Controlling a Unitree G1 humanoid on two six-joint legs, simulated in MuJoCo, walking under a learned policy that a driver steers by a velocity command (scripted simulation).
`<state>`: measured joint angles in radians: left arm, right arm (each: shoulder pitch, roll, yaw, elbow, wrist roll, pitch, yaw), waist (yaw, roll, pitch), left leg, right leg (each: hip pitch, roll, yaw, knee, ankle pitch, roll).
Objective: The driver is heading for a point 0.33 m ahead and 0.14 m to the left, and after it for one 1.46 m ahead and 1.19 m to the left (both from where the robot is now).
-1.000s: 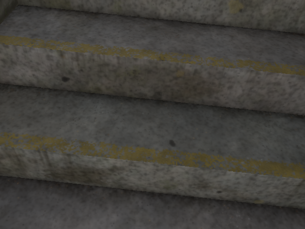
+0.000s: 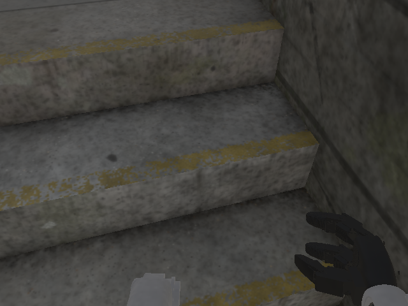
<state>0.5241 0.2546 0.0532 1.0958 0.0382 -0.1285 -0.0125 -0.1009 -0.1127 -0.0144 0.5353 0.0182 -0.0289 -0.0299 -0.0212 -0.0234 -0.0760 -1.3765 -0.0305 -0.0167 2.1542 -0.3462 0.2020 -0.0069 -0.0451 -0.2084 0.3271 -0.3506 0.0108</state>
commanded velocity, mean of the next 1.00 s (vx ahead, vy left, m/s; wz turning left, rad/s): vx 1.00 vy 0.00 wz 0.94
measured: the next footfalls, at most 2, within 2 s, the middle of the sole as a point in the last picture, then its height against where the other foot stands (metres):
left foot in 0.12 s outside the picture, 0.18 m higher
right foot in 0.46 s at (205, 249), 0.18 m higher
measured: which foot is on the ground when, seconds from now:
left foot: up 0.00-0.10, down 0.12-0.44, up 0.46-0.82, down 0.84-1.00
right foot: down 0.00-0.12, up 0.14-0.44, down 0.46-0.82, up 0.84-1.00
